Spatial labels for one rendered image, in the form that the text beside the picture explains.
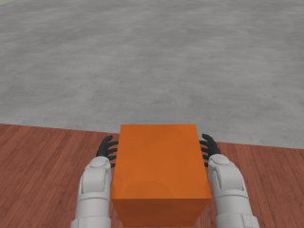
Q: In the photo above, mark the right robot forearm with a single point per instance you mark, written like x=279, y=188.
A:
x=230, y=193

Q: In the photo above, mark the right robot hand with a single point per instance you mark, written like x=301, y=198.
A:
x=211, y=150

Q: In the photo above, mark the left robot hand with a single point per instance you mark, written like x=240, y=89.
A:
x=104, y=151

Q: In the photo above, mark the left robot forearm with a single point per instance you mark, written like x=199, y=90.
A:
x=93, y=198

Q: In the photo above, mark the carton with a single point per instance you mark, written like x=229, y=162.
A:
x=159, y=178

